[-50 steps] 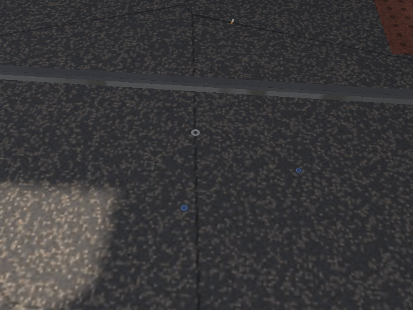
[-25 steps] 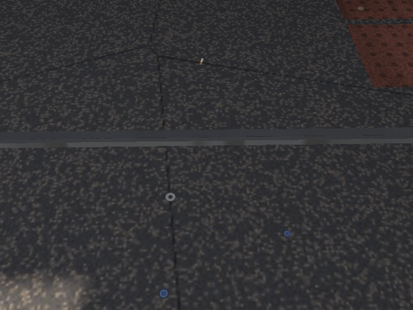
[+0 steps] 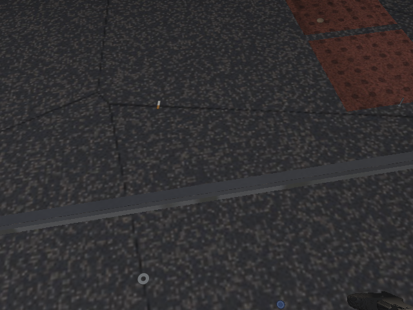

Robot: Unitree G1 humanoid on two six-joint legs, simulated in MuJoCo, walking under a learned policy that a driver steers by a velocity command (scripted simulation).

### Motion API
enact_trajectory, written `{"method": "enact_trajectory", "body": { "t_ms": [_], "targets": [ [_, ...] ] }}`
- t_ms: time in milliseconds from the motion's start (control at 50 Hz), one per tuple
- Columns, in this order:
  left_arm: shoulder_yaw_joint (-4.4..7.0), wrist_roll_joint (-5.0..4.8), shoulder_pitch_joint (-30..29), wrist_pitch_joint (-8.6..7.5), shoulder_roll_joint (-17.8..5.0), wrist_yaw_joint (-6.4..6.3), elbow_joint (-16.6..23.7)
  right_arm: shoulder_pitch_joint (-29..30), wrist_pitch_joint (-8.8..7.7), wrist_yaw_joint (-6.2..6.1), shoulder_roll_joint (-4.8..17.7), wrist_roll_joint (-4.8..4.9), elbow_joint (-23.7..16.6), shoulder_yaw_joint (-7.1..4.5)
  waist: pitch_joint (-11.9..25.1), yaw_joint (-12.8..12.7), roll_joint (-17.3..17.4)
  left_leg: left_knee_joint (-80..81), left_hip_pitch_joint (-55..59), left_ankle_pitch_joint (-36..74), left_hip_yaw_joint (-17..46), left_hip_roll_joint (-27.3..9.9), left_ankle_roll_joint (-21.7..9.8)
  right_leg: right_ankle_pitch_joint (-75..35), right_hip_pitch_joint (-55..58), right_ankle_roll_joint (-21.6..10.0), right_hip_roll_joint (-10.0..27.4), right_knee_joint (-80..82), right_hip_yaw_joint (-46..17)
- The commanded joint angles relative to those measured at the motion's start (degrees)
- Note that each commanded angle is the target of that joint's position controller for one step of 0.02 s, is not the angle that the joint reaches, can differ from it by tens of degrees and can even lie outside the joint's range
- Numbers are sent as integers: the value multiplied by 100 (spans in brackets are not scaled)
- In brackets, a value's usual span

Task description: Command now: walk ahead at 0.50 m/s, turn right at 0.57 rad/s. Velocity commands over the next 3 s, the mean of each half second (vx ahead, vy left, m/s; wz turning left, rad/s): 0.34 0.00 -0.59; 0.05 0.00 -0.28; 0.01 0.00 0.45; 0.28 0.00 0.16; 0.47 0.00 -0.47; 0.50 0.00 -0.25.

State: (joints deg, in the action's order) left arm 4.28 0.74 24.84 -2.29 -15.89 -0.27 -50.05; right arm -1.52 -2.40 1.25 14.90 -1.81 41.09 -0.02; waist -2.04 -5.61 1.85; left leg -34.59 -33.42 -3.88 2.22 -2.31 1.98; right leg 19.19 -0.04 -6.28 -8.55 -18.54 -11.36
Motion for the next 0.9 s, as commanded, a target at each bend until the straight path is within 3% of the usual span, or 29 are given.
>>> {"method": "enact_trajectory", "body": {
  "t_ms": [20, 40, 60, 80, 100, 120, 140, 160, 180, 240, 300, 360, 400, 480, 500, 520, 540, 560, 580, 600, 620, 640, 660, 720, 760, 860, 900],
  "targets": [
    [247, 40, -266, -76, -1081, -53, 399, -318, -177, -73, 777, 38, -306, -220, 279, 546, -666, 527, 1363, -468, -76, 352, -231, -3984, -377, -288, 1443, -622, -1084],
    [236, -3, -377, -113, -1074, -3, 416, -1050, -242, -137, 925, 18, -103, -290, 645, 927, -422, 894, 2407, -369, -74, 333, -375, -4099, -629, -150, 1148, -1507, -887],
    [145, -78, -345, -169, -769, 64, 532, -1883, -297, -236, 1290, -94, -35, -389, 1388, 1248, 110, 1091, 3723, -1241, 871, -652, -647, -3070, -1242, -2, 782, -2917, -513],
    [30, -246, 203, -165, -233, 57, 725, -2111, -227, -287, 1804, -200, -88, -518, 2026, 1012, 1359, 1554, 5092, -1834, 3315, -2220, -1234, 690, -2954, 198, -107, -4508, 280],
    [55, -35, 309, -93, -668, 11, 632, -1830, -137, -257, 1526, -94, -78, -514, 1804, 777, 1110, 1773, 4683, -2360, 4222, -2342, -1449, 1160, -3587, 145, 293, -5193, 407],
    [86, 43, -9, -35, -778, 27, 548, -1470, -114, -235, 983, -53, -174, -399, 992, 734, 325, 1854, 3916, -2439, 3358, -2093, -1353, 634, -3670, 161, 600, -5332, 435],
    [67, 60, -315, -14, -698, 84, 573, -1247, -123, -210, 674, -37, -155, -321, 513, 704, -24, 1989, 3310, -1856, 2487, -1769, -1232, 245, -3577, 211, 785, -5119, 519],
    [64, 87, -435, 27, -616, 137, 600, -1209, -143, -213, 589, -40, -110, -291, 303, 642, 172, 2122, 2971, -1278, 1845, -1512, -1089, 97, -3465, 256, 928, -4911, 587],
    [64, 137, -479, 102, -578, 184, 619, -1241, -183, -225, 558, -17, -35, -276, 126, 576, 395, 2161, 2708, -296, 1320, -1352, -1034, 72, -3350, 332, 990, -4813, 653],
    [47, 118, -526, 251, -444, 227, 700, -1448, -338, -163, 619, 86, 118, -306, 275, 428, 398, 1908, 2693, 2796, 383, -1348, -1148, 26, -3265, 476, 917, -4744, 813],
    [-15, 105, -1023, 295, -315, 297, 945, -1398, -291, -178, 683, 115, 168, -339, 261, 441, 553, 1930, 2740, 3319, -296, -1272, -1150, -486, -3490, 588, 961, -4068, 1011],
    [-118, 79, -1423, 287, -150, 388, 1119, -1279, -202, -198, 706, 114, 174, -356, 259, 489, 618, 1873, 2454, 3009, -938, -1050, -1016, -1286, -2902, 552, 980, -2891, 1297],
    [-131, 100, -1619, 290, -166, 413, 1203, -1342, -176, -204, 803, 130, 204, -399, 283, 552, 603, 1689, 2464, 2896, -1089, -1084, -925, -1466, -2527, 479, 921, -2299, 1447],
    [-39, 188, -1574, 264, -398, 382, 1313, -1500, -30, -253, 1009, 173, 252, -503, 397, 573, 535, 662, 2886, 2988, -1102, -1300, -784, -793, -2126, 195, 743, -1565, 1550],
    [1, 239, -1190, 203, -430, 340, 1210, -1473, 30, -267, 1020, 196, 249, -512, 608, 385, 303, -156, 2831, 2817, -1226, -1187, -683, -991, -1642, 77, 589, -1102, 1582],
    [83, 300, -710, 119, -660, 247, 1077, -1701, 60, -251, 990, 171, 258, -505, 970, 174, -292, -1344, 2404, 1894, -1358, -915, -416, -2105, -812, -123, 752, -624, 1167],
    [203, 238, -587, 67, -1281, 149, 1166, -2057, 125, -215, 489, 16, 24, -384, 1334, 444, -1465, -2938, 1062, -2473, -1483, -384, -163, -5088, 217, -512, 2449, -942, -764],
    [356, -91, -383, 171, -1631, 132, 1250, -2114, 272, -237, 602, 58, -134, -393, 2124, 254, -1724, -4031, 155, -3684, -600, 443, -24, -5433, 800, -1646, 3108, -631, -2323],
    [309, -174, -490, 254, -1340, 105, 1271, -1851, 353, -256, 731, -2, -65, -402, 1819, 219, -803, -4186, -93, -3313, -120, 73, -1, -4568, 581, -1566, 2909, -464, -1828],
    [226, -131, -808, 304, -1063, 56, 1268, -1461, 354, -258, 668, 56, -135, -384, 1106, 279, -684, -4015, -193, -2834, -91, -5, -14, -3960, -93, -1407, 2590, -296, -1374],
    [146, -59, -1106, 344, -811, 21, 1252, -1288, 343, -277, 641, 50, -115, -380, 649, 461, -488, -3577, -137, -2428, -25, -140, -11, -3426, -602, -1089, 2182, -124, -1032],
    [118, -70, -1253, 355, -702, -14, 1268, -1322, 381, -277, 680, 0, -126, -391, 513, 583, -630, -3248, 80, -2218, -6, -180, 2, -3243, -941, -913, 1926, -51, -830],
    [94, -38, -1359, 355, -639, -9, 1285, -1482, 440, -269, 678, -35, -47, -394, 607, 666, -636, -3174, 348, -2094, -54, -106, 3, -3241, -1125, -814, 1778, -23, -679],
    [117, 18, -1310, 285, -716, 38, 1246, -1627, 531, -242, 537, 29, 28, -375, 875, 697, -520, -2826, 673, -1994, -106, 25, 1, -3045, -1281, -776, 1727, 48, -569],
    [98, 50, -1296, 290, -674, 33, 1207, -1524, 565, -246, 477, 47, 38, -359, 837, 633, -629, -2419, 723, -1924, -122, 27, -16, -2187, -1353, -743, 1712, 229, -578],
    [-75, 156, -1315, 314, -364, 11, 987, -1377, 599, -207, 330, 94, 179, -286, 629, 474, -905, -1049, 1634, -1876, -220, 101, -171, -201, -1788, -549, 1692, 611, -444],
    [-62, 156, -1291, 329, -507, -24, 884, -1388, 573, -203, 390, 128, 221, -296, 467, 460, -866, -573, 1852, -1904, -291, 240, -278, 46, -1811, -519, 1808, 547, -518]
  ]
}}
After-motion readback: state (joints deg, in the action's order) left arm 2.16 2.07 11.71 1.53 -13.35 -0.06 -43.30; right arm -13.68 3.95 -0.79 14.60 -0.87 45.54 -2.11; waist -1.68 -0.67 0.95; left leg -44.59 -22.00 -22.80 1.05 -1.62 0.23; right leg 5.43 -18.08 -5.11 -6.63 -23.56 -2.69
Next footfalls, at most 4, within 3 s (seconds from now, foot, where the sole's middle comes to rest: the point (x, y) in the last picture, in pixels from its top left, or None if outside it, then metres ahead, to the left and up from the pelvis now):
0.06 left None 0.21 0.12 -0.77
0.52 right None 0.33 -0.12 -0.77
0.98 left None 0.34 0.08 -0.77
1.36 right None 0.25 -0.11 -0.77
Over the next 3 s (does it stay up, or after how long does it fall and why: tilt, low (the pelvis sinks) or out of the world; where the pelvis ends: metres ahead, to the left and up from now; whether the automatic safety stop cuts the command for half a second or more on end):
stays up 0.87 -0.13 0.04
